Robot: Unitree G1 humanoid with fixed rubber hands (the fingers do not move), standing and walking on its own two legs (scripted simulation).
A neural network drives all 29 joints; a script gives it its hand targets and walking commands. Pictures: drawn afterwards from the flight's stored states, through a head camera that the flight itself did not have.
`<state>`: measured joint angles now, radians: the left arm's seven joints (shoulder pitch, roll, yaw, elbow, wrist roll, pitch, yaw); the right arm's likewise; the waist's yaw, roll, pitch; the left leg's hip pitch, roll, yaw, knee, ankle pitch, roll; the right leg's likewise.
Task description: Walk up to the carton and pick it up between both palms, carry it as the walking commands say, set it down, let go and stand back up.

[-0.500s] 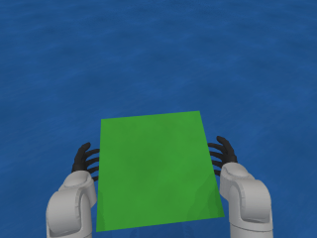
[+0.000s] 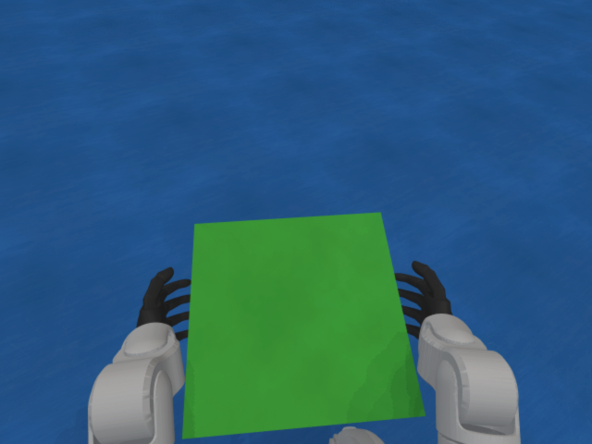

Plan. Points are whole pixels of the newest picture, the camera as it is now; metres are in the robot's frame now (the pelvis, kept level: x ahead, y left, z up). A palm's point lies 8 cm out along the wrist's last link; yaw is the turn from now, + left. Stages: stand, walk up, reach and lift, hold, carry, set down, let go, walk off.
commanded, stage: carry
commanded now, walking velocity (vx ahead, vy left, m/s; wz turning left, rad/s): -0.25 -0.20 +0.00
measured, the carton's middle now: (294, 326) +0.29 +0.01 +0.00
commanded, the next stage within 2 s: none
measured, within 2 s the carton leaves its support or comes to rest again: neither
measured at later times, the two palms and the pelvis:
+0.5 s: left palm out of the picture +0.07 +0.03 +0.07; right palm out of the picture +0.07 -0.29 +0.09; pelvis -0.19 -0.14 -0.01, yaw +1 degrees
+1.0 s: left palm out of the picture -0.11 -0.14 +0.08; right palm out of the picture -0.12 -0.46 +0.08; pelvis -0.37 -0.29 +0.00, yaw +1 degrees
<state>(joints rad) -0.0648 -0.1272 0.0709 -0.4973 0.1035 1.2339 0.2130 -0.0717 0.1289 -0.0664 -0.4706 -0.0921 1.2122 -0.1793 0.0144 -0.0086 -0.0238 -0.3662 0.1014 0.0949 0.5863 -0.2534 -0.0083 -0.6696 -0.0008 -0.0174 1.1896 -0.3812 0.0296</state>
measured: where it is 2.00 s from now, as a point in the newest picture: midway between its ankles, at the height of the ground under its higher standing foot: outside the picture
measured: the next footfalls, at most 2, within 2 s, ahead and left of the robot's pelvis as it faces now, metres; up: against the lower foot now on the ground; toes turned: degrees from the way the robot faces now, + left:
right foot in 0.16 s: -0.01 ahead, -0.20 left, +0.00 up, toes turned -5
left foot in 0.46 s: -0.17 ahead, -0.04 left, +0.00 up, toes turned +10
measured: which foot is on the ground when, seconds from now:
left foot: down 0.00-0.16, up 0.18-0.44, down 0.46-0.80, up 0.82-1.00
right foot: up 0.00-0.14, down 0.16-0.48, up 0.50-0.78, down 0.80-1.00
